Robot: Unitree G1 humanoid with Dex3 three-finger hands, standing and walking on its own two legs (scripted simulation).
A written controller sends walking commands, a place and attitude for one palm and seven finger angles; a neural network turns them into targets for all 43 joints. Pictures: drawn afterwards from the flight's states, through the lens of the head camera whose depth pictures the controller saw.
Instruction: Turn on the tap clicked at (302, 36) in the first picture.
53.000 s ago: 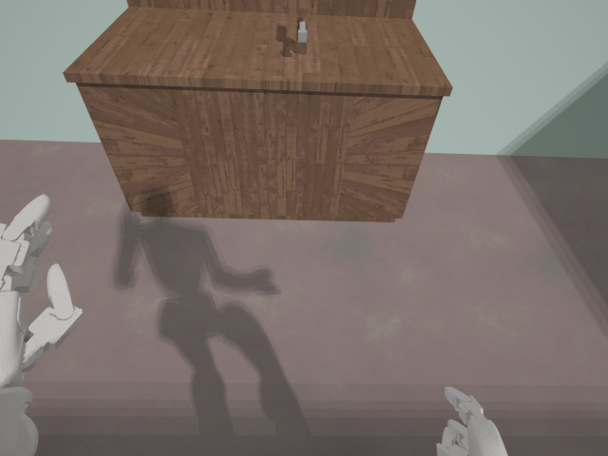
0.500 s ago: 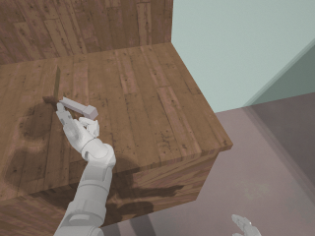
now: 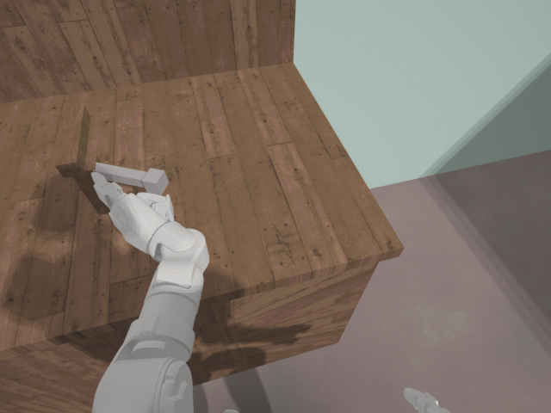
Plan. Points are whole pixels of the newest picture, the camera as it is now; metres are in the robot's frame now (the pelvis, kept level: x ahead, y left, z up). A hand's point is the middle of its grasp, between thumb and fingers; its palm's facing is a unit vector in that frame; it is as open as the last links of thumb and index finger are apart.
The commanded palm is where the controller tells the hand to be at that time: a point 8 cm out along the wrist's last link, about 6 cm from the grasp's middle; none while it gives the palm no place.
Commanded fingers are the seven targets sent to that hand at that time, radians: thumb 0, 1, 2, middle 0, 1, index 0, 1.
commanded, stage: push the lever round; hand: left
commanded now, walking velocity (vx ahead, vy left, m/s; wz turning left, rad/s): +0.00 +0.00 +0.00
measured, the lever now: (155, 181) +0.44 +0.20 +0.09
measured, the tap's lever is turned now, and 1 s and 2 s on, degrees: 61 86 86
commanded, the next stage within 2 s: lift the hand up off the lever in 0.56 s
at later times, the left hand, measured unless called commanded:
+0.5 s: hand (177, 194) +0.43 +0.17 +0.07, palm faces +0.81 -0.58 -0.14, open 8.3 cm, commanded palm +0.39 +0.17 +0.08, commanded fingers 0.00 0.90 0.90 -0.15 -0.15 -0.15 -0.15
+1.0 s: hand (175, 181) +0.44 +0.17 +0.09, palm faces +0.80 -0.59 -0.12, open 8.0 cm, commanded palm +0.38 +0.18 +0.10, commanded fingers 0.00 0.90 0.90 -0.15 -0.15 -0.15 -0.15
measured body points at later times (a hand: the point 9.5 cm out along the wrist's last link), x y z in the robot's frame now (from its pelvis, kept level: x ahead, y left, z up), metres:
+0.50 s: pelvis +0.00 -0.01 +0.00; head +0.05 -0.02 +0.44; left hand +0.38 +0.19 +0.08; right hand +0.11 -0.25 -0.14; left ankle +0.02 +0.13 -0.70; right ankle +0.00 -0.06 -0.70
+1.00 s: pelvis +0.00 -0.02 +0.00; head +0.04 -0.03 +0.45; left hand +0.39 +0.19 +0.10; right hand +0.09 -0.26 -0.13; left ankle +0.02 +0.13 -0.70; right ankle +0.00 -0.06 -0.70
